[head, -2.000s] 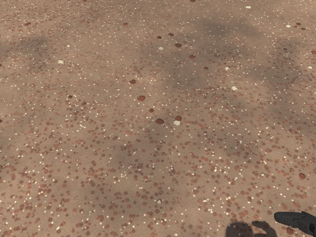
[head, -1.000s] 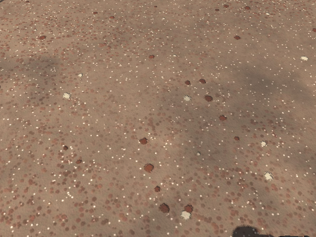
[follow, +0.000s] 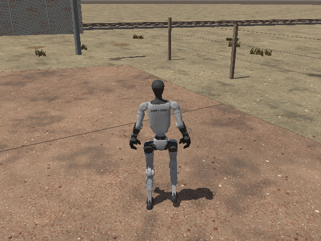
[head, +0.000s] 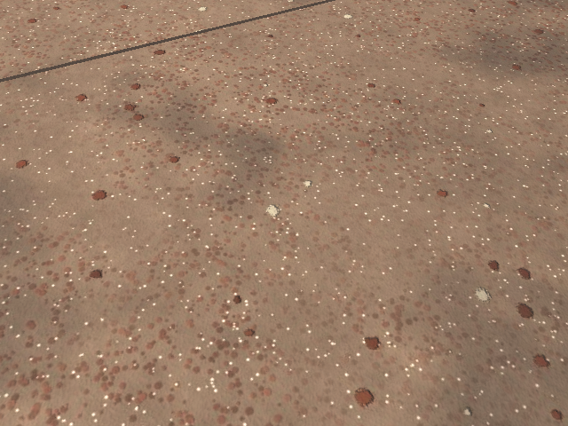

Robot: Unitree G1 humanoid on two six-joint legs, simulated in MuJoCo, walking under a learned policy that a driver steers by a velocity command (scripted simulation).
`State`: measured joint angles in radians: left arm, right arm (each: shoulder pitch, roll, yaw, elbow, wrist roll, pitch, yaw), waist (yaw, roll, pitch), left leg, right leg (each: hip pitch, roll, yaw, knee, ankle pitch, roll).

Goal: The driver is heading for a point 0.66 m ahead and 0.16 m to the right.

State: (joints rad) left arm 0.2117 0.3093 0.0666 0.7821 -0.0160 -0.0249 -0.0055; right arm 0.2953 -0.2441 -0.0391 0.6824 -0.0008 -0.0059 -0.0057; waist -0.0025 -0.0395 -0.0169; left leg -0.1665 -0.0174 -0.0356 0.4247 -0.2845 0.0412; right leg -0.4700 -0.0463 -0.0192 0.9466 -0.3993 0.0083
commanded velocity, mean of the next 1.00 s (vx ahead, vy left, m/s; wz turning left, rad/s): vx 0.45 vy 0.00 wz -0.01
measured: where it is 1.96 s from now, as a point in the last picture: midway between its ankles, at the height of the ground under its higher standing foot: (297, 361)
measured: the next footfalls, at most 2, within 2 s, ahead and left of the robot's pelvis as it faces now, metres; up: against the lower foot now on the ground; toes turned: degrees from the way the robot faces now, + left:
right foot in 0.30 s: +0.24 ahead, -0.15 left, +0.00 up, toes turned -2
left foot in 0.84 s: +0.58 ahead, +0.07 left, +0.00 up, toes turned +1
